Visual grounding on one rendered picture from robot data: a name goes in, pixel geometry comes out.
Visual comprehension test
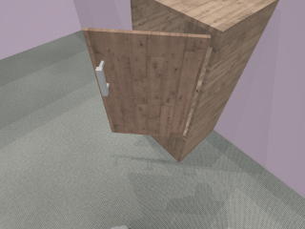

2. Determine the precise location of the handle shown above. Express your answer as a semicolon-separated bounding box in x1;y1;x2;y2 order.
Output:
95;60;110;96

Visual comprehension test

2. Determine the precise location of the cupboard door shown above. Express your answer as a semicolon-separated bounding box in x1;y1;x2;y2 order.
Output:
82;28;211;138

